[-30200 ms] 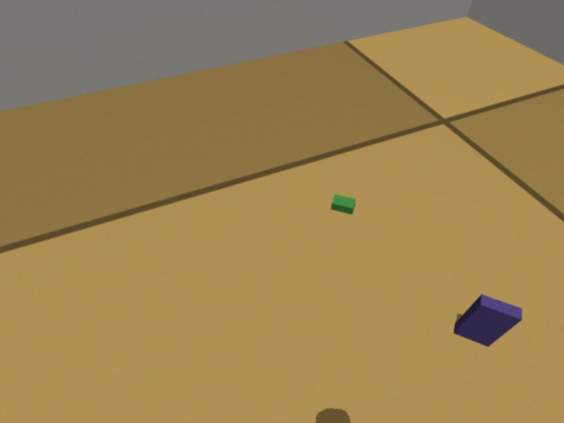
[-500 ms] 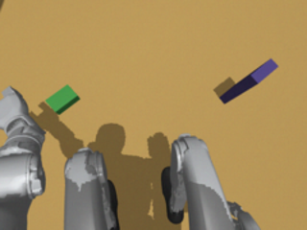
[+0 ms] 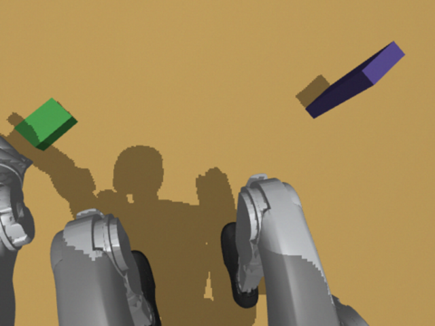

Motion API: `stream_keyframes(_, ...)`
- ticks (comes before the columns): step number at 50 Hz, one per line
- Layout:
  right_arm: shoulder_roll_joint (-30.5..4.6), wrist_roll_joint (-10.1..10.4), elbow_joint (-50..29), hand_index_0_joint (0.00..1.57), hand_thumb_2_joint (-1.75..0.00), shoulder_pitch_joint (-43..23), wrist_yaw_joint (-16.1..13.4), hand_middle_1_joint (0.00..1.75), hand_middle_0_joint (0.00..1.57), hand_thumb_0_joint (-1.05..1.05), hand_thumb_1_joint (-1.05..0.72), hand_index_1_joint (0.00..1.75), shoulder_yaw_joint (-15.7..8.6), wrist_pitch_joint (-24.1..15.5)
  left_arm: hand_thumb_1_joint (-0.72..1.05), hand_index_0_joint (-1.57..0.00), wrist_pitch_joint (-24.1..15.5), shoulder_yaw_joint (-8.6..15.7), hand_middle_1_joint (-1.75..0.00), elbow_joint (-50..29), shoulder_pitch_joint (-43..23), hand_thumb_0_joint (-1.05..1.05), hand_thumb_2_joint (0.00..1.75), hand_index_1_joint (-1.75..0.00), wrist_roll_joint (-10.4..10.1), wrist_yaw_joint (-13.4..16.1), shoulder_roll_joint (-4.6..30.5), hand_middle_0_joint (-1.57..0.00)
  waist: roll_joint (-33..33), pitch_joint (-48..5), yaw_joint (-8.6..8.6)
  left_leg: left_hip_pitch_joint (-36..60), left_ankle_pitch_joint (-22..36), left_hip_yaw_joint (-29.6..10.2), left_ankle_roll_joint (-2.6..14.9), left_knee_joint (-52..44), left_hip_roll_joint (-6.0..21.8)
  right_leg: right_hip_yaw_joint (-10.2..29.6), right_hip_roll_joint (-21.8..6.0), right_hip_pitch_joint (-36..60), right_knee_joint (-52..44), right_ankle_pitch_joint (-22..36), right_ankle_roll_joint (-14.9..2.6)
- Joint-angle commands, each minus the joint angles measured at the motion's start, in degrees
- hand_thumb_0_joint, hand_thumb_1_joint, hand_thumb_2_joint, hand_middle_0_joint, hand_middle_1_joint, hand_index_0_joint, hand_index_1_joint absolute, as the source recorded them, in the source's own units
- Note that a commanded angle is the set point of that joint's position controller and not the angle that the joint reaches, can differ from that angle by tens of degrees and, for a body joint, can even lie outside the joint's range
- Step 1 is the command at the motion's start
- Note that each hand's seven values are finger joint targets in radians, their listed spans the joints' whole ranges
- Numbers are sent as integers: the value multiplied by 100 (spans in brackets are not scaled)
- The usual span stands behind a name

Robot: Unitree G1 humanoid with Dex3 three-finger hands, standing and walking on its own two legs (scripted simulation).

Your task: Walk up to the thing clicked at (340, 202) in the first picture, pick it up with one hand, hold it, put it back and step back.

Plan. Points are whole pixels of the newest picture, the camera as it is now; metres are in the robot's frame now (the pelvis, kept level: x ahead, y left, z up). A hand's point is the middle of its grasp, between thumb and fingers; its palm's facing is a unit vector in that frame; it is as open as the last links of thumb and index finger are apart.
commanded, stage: rise first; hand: left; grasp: from above
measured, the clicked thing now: (47, 124) +0.53 +0.30 -0.31
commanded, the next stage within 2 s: approach in 0.48 s
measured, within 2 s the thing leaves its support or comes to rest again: neither
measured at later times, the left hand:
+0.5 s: hand (0, 140) +0.47 +0.33 -0.20, palm faces -0.30 -0.31 -0.90, open 12.4 cm
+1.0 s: hand (31, 103) +0.54 +0.28 -0.20, palm faces -0.24 -0.30 -0.92, open 14.0 cm
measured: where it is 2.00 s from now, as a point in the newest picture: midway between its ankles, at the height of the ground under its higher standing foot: (194, 294)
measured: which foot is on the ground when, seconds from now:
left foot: down 0.00-1.00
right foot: down 0.00-1.00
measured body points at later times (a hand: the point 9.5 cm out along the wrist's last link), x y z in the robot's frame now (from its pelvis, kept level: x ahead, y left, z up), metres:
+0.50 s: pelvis +0.00 +0.00 -0.02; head +0.27 +0.06 +0.33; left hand +0.48 +0.35 -0.15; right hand +0.02 -0.26 -0.12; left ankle +0.07 +0.12 -0.30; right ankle +0.10 -0.12 -0.30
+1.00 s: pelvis +0.00 +0.00 -0.02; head +0.29 +0.06 +0.32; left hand +0.55 +0.29 -0.15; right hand -0.01 -0.26 -0.09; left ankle +0.07 +0.12 -0.30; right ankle +0.10 -0.12 -0.30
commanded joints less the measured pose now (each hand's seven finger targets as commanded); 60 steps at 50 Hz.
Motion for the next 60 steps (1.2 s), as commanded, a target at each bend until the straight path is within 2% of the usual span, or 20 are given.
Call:
stream_keyframes(1,-1283,20,20,20,-90,1459,19,30,20,0,-90,30,-309,-59,-28,-33,-91,-38,-90,-695,-1722,0,74,-87,153,195,1844,-30,1290,-4265,-150,2575,1341,373,66,-1116,-188,-257,359,2521,-1233,1262,-103)
stream_keyframes(6,-1384,-16,-8,20,-90,1509,69,30,20,0,-90,30,-238,-74,-25,-35,-143,60,-88,-466,-1719,0,72,-85,211,232,2010,-32,1271,-4033,-219,2337,1212,318,87,-1026,-177,-332,387,2372,-1162,1160,-95)
stream_keyframes(12,-1451,-38,-6,20,-90,1480,113,30,20,0,-91,30,-167,-89,-26,-34,-128,-38,-88,-434,-1767,0,73,-85,216,226,2040,-32,1535,-3955,-241,2499,1235,238,39,-1006,-151,-432,426,2184,-1030,1166,-140)
stream_keyframes(13,-1488,-47,-37,20,-90,1544,122,30,20,0,-91,30,-140,-98,-26,-34,-135,-7,-88,-562,-1914,0,73,-85,236,222,2065,-32,1515,-3975,-346,2515,1290,210,45,-962,-142,-457,411,2202,-1015,1227,-125)
stream_keyframes(14,-1509,-30,-27,20,-90,1525,130,30,20,0,-91,30,-149,-97,-26,-34,-141,-12,-87,-600,-1882,0,73,-84,250,219,2130,-32,1638,-4023,-272,2579,1351,199,19,-1000,-146,-466,412,2158,-951,1259,-147)
stream_keyframes(18,-1545,-25,-44,20,-90,1500,149,30,20,0,-91,30,-107,-82,-27,-34,-122,-37,-88,-415,-1824,0,73,-85,257,251,2094,-31,1742,-3911,-312,2668,1337,116,-16,-1010,-125,-535,431,1963,-866,1260,-171)
stream_keyframes(20,-1598,-34,-52,20,-90,1538,167,30,20,0,-91,30,-101,-96,-28,-32,-134,-72,-88,-463,-1915,0,75,-86,278,216,2127,-30,1696,-3766,-413,2564,1254,124,12,-981,-134,-540,427,1933,-908,1212,-151)
stream_keyframes(22,-1609,-19,-81,20,-90,1502,167,30,20,0,-91,30,-81,-84,-27,-34,-133,-21,-87,-508,-1868,0,73,-85,267,213,2284,-32,1743,-3804,-305,2581,1289,134,3,-977,-136,-535,440,1933,-892,1224,-159)
stream_keyframes(25,-1613,-40,-109,20,-90,1522,185,30,20,0,-91,30,-37,-90,-29,-32,-138,-118,-89,-559,-1869,0,75,-87,292,176,2191,-30,1849,-3822,-388,2711,1409,129,-15,-953,-123,-551,445,2002,-867,1319,-168)
stream_keyframes(28,-1626,-23,-149,20,-90,1542,194,30,20,0,-91,30,-15,-79,-27,-33,-154,-72,-87,-542,-1801,0,74,-85,287,179,2327,-31,1820,-3829,-336,2573,1407,150,4,-923,-135,-538,454,2096,-879,1344,-149)
stream_keyframes(29,-1644,-28,-139,20,-91,1570,203,30,20,0,-92,30,-14,-69,-35,-30,-150,-18,-82,-506,-1750,0,82,-84,244,196,2312,-32,1783,-3891,-345,2539,1412,150,1,-932,-133,-543,447,2204,-881,1360,-145)
stream_keyframes(31,-1646,-18,-141,20,-90,1584,219,30,20,0,-91,30,0,-60,-46,-18,-141,-54,-97,-591,-1888,0,88,-96,259,187,2341,-18,1858,-3985,-378,2628,1511,119,-10,-927,-117,-560,451,2175,-841,1449,-150)
stream_keyframes(33,-1655,-35,-159,20,-90,1647,226,30,20,0,-91,30,40,-57,-51,-14,-147,-270,-100,-606,-2225,0,92,-100,264,89,2142,-14,1765,-3766,-629,2604,1492,92,11,-874,-110,-581,458,2117,-889,1438,-141)
stream_keyframes(38,-1825,-94,-96,20,-90,1705,190,30,20,0,-91,30,175,-148,-55,-11,-255,-663,-102,79,-2582,0,96,-103,283,39,1886,-12,1517,-3239,-1008,2260,1158,-25,34,-818,-98,-650,511,1930,-968,1215,-125)
stream_keyframes(40,-1889,-107,-83,20,-90,1684,167,30,20,0,-91,30,242,-189,-56,-11,-285,-633,-104,14,-2871,0,96,-104,373,145,2147,-11,1798,-3391,-935,2503,1147,-53,-19,-874,-80,-683,500,1923,-934,1205,-145)
stream_keyframes(43,-1893,-154,-155,20,-90,1654,163,30,20,0,-92,30,369,-192,-59,-9,-225,-645,-106,-145,-3358,0,98,-107,511,351,2226,-10,2292,-3615,-1017,2943,1305,-49,-80,-907,-59,-718,517,1917,-883,1390,-176)
stream_keyframes(46,-1931,-178,-255,20,-90,1719,207,30,20,0,-92,30,442,-166,-58,-9,-11,-468,-107,-257,-3496,0,97,-107,597,586,2495,-9,2589,-3865,-1027,3048,1597,9,-96,-881,-25,-718,511,2129,-874,1707,-159)
stream_keyframes(49,-1965,-86,-442,20,-91,1620,257,30,20,0,-92,30,399,-48,-58,-9,329,-245,-108,-356,-3023,0,96,-107,467,628,2695,-9,2688,-4204,-798,3079,1894,66,-87,-956,-13,-656,525,2449,-951,1974,-144)
stream_keyframes(55,-1851,54,-635,20,-90,1541,228,30,20,0,-92,30,434,187,-54,-10,748,-487,-109,-121,-2196,0,92,-106,189,-13,2589,-8,1756,-3912,-661,2145,1741,107,103,-871,-34,-523,587,2903,-1117,1885,-39)
stream_keyframes(60,-1904,57,-545,20,-90,1654,109,30,20,0,-90,30,586,223,-52,-11,586,-456,-108,363,-1742,0,91,-105,145,-279,2812,-9,857,-3165,-909,1377,1295,15,217,-833,-72,-509,606,2930,-1169,1497,47)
